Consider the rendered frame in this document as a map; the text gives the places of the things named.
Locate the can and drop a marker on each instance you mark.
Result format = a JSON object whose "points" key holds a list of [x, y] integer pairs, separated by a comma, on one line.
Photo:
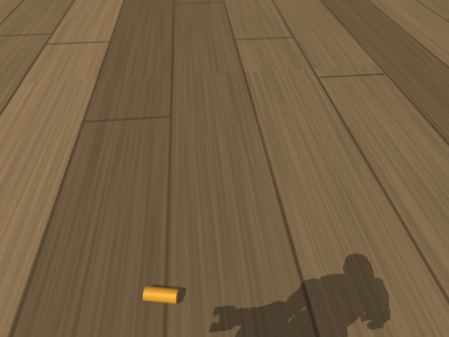
{"points": [[160, 294]]}

